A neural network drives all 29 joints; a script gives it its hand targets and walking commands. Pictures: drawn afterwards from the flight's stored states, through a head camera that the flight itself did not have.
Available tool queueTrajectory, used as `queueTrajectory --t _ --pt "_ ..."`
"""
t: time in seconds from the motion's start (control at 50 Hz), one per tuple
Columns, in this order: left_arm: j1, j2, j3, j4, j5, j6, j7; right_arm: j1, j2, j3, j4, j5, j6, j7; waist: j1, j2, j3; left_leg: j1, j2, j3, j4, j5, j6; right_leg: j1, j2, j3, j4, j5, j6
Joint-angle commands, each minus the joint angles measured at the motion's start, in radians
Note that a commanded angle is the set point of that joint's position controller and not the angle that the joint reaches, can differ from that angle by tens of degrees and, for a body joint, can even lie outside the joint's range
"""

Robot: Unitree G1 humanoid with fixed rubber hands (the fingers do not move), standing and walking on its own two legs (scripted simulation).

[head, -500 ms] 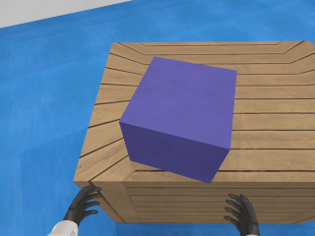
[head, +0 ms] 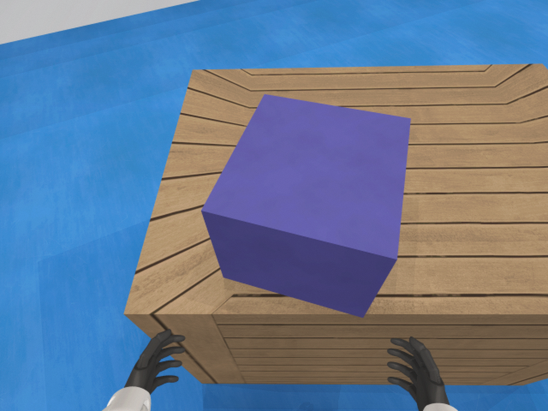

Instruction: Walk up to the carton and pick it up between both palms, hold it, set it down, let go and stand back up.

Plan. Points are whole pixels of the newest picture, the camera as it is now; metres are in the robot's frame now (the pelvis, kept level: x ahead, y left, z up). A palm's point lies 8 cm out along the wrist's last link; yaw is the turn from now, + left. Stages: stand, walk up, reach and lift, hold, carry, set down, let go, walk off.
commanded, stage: let go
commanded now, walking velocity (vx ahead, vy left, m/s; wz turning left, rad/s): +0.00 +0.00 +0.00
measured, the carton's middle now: (312, 202) +0.43 -0.04 +0.01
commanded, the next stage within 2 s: stand in 0.32 s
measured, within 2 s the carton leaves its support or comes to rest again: neither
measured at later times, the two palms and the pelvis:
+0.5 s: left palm (132, 392) +0.16 +0.23 -0.07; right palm out of the picture +0.13 -0.22 -0.11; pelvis +0.01 -0.01 +0.00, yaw +0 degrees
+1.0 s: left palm (121, 394) +0.16 +0.25 -0.08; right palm out of the picture +0.13 -0.26 -0.12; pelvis +0.04 -0.01 +0.00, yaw +0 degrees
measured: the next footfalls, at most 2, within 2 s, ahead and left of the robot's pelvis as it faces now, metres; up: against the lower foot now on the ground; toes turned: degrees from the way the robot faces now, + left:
none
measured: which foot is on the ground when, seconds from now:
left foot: down 0.00-1.00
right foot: down 0.00-1.00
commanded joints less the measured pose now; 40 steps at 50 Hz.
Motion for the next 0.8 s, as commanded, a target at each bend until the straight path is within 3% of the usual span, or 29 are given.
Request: queueTrajectory --t 0.0,0.02,0.06,0.12,0.16,0.18,0.24,0.26,0.28,0.3,0.32,0.34,0.36,0.38,0.4,0.44,0.46,0.48,0.5,0.52,0.56,0.58,0.62,0.66,0.68,0.72,0.74,0.76,0.78 --pt "-0.089 0.076 0.081 -0.030 0.045 -0.054 0.004 -0.076 -0.264 -0.094 -0.111 -0.097 -0.096 0.009 0.024 0.019 -0.240 0.192 -0.003 0.012 -0.129 0.208 -0.098 0.017 0.062 -0.046 -0.054 0.089 -0.055" --pt "-0.074 0.070 0.081 -0.055 0.042 -0.066 0.002 -0.064 -0.248 -0.079 -0.148 -0.089 -0.106 0.008 0.040 0.021 -0.246 0.180 0.005 0.011 -0.126 0.209 -0.095 0.027 0.062 -0.038 -0.056 0.097 -0.053" --pt "-0.088 0.070 0.070 -0.029 0.045 -0.063 0.005 -0.080 -0.283 -0.119 -0.102 -0.110 -0.105 0.010 0.022 0.003 -0.231 0.164 0.012 -0.002 -0.138 0.177 -0.091 0.012 0.065 -0.056 -0.055 0.079 -0.057" --pt "-0.053 0.067 0.076 0.007 0.075 -0.062 -0.001 -0.057 -0.256 -0.083 -0.061 -0.104 -0.107 0.017 0.037 0.027 -0.211 0.195 0.000 0.021 -0.128 0.218 -0.098 0.012 0.062 -0.046 -0.050 0.090 -0.052" --pt "-0.032 0.041 0.073 0.024 0.077 -0.059 -0.004 -0.056 -0.286 -0.101 -0.025 -0.124 -0.113 0.025 0.033 -0.004 -0.214 0.198 0.001 0.017 -0.123 0.202 -0.088 -0.007 0.076 -0.049 -0.053 0.078 -0.053" --pt "-0.082 0.079 0.083 -0.034 0.055 -0.068 -0.009 -0.083 -0.256 -0.080 -0.105 -0.100 -0.122 0.007 0.036 -0.001 -0.239 0.188 -0.008 0.025 -0.120 0.209 -0.091 0.026 0.059 -0.048 -0.051 0.085 -0.044" --pt "-0.042 0.029 0.090 0.040 0.087 -0.055 0.004 -0.084 -0.307 -0.089 -0.008 -0.121 -0.128 0.034 0.046 0.022 -0.214 0.179 0.007 0.003 -0.125 0.203 -0.086 -0.013 0.078 -0.055 -0.059 0.072 -0.059" --pt "-0.076 0.057 0.081 -0.032 0.051 -0.074 -0.004 -0.077 -0.261 -0.091 -0.099 -0.114 -0.137 0.016 0.035 -0.024 -0.233 0.162 0.002 0.012 -0.123 0.190 -0.085 0.031 0.067 -0.051 -0.051 0.081 -0.052" --pt "-0.082 0.027 0.078 0.003 0.079 -0.053 0.009 -0.099 -0.282 -0.103 -0.029 -0.124 -0.125 0.029 0.044 0.046 -0.181 0.182 0.007 0.011 -0.143 0.164 -0.094 -0.026 0.076 -0.063 -0.057 0.030 -0.062" --pt "-0.067 0.035 0.074 0.013 0.062 -0.053 0.002 -0.092 -0.273 -0.088 -0.064 -0.116 -0.124 0.026 0.038 0.008 -0.183 0.163 0.003 0.017 -0.140 0.122 -0.080 -0.026 0.065 -0.055 -0.061 0.018 -0.062" --pt "-0.023 0.247 0.138 0.098 0.129 -0.112 0.001 -0.011 -0.410 -0.103 0.060 -0.157 -0.024 0.014 0.056 0.071 -0.282 0.066 0.060 -0.095 -0.074 0.206 -0.026 -0.035 -0.073 0.045 0.046 0.070 -0.043" --pt "-0.008 0.261 0.147 0.090 0.127 -0.133 0.002 -0.050 -0.416 -0.102 0.048 -0.156 0.010 0.012 0.064 0.026 -0.285 0.004 0.049 -0.059 -0.094 -0.032 -0.014 -0.016 -0.080 0.041 0.022 0.001 -0.042" --pt "-0.020 0.291 0.157 0.103 0.129 -0.153 0.004 -0.034 -0.431 -0.104 0.051 -0.151 0.025 0.006 0.037 -0.001 -0.243 -0.037 0.040 -0.068 -0.099 -0.089 -0.003 -0.035 -0.082 0.062 0.013 -0.010 -0.049" --pt "-0.025 0.293 0.159 0.110 0.128 -0.165 0.000 -0.041 -0.434 -0.105 0.052 -0.147 0.033 0.001 0.036 0.023 -0.261 -0.039 0.042 -0.063 -0.103 -0.109 0.001 -0.048 -0.090 0.065 0.007 -0.019 -0.043" --pt "-0.008 0.298 0.156 0.117 0.133 -0.175 -0.005 -0.021 -0.425 -0.096 0.051 -0.149 0.045 0.002 0.046 -0.009 -0.248 -0.044 0.046 -0.081 -0.117 -0.191 0.011 -0.072 -0.074 0.057 0.018 -0.086 -0.048" --pt "0.006 0.254 0.153 0.140 0.142 -0.181 -0.011 -0.036 -0.427 -0.096 0.066 -0.148 0.041 0.012 0.049 0.065 -0.150 -0.130 0.064 -0.117 -0.144 -0.282 0.017 -0.079 -0.058 0.035 0.016 -0.100 -0.041" --pt "-0.036 0.235 0.140 0.148 0.140 -0.197 -0.021 -0.069 -0.414 -0.073 0.076 -0.144 0.047 0.011 0.041 0.059 -0.111 -0.164 0.047 -0.090 -0.134 -0.240 0.011 -0.079 -0.066 0.060 0.003 -0.059 -0.041" --pt "-0.032 0.263 0.153 0.155 0.142 -0.209 -0.025 -0.063 -0.423 -0.080 0.096 -0.142 0.046 0.014 0.042 0.002 -0.170 -0.115 0.052 -0.099 -0.115 -0.189 0.017 -0.069 -0.073 0.058 0.001 -0.078 -0.050" --pt "-0.010 0.230 0.144 0.157 0.133 -0.217 -0.031 -0.079 -0.429 -0.078 0.098 -0.151 0.051 0.019 0.045 0.031 -0.139 -0.112 0.051 -0.097 -0.097 -0.184 0.021 -0.095 -0.072 0.069 0.000 -0.039 -0.050" --pt "0.000 0.281 0.159 0.184 0.143 -0.218 -0.027 -0.068 -0.414 -0.087 0.099 -0.148 0.046 0.022 0.026 0.013 -0.156 -0.070 0.039 -0.080 -0.077 -0.124 0.016 -0.105 -0.075 0.060 -0.002 -0.034 -0.055" --pt "0.006 0.268 0.165 0.201 0.139 -0.229 -0.031 -0.062 -0.389 -0.071 0.126 -0.141 0.052 0.026 0.031 -0.007 -0.181 -0.060 0.059 -0.084 -0.064 -0.057 0.033 -0.063 -0.104 0.084 -0.005 -0.009 -0.067" --pt "-0.004 0.286 0.168 0.190 0.135 -0.223 -0.032 -0.079 -0.429 -0.077 0.128 -0.142 0.053 0.030 0.034 0.031 -0.142 -0.068 0.056 -0.089 -0.067 -0.042 0.032 -0.089 -0.095 0.095 -0.027 0.031 -0.065" --pt "-0.003 0.288 0.176 0.194 0.138 -0.229 -0.022 -0.048 -0.394 -0.066 0.148 -0.138 0.048 0.028 0.018 -0.039 -0.151 -0.034 0.078 -0.104 -0.058 0.004 0.038 -0.109 -0.096 0.089 -0.018 0.026 -0.069" --pt "0.027 0.300 0.186 0.225 0.125 -0.232 -0.020 -0.070 -0.425 -0.066 0.166 -0.146 0.057 0.023 0.029 -0.009 -0.195 -0.007 0.062 -0.081 -0.039 0.060 0.035 -0.071 -0.118 0.117 -0.017 0.089 -0.069" --pt "0.005 0.275 0.179 0.208 0.124 -0.231 -0.025 -0.067 -0.425 -0.067 0.158 -0.131 0.055 0.032 0.023 -0.025 -0.200 -0.013 0.071 -0.094 -0.028 0.144 0.032 -0.070 -0.097 0.090 -0.008 0.149 -0.075" --pt "0.011 0.277 0.180 0.212 0.120 -0.235 -0.019 -0.047 -0.433 -0.073 0.181 -0.124 0.059 0.024 0.030 -0.080 -0.175 -0.027 0.080 -0.102 -0.038 0.159 0.037 -0.044 -0.112 0.076 0.002 0.198 -0.065" --pt "0.015 0.286 0.180 0.236 0.120 -0.235 -0.024 -0.036 -0.437 -0.065 0.194 -0.126 0.063 0.021 0.018 -0.048 -0.222 0.008 0.069 -0.095 -0.034 0.164 0.039 -0.014 -0.098 0.083 0.003 0.200 -0.058" --pt "0.023 0.265 0.171 0.235 0.120 -0.225 -0.021 -0.072 -0.471 -0.084 0.180 -0.136 0.062 0.018 0.035 0.040 -0.217 -0.002 0.066 -0.078 -0.038 0.202 0.036 -0.017 -0.107 0.085 -0.012 0.204 -0.062" --pt "0.053 0.290 0.181 0.249 0.123 -0.230 -0.014 -0.051 -0.454 -0.076 0.196 -0.134 0.064 0.018 0.033 -0.014 -0.223 0.010 0.061 -0.081 -0.024 0.176 0.028 -0.019 -0.106 0.087 0.004 0.179 -0.070"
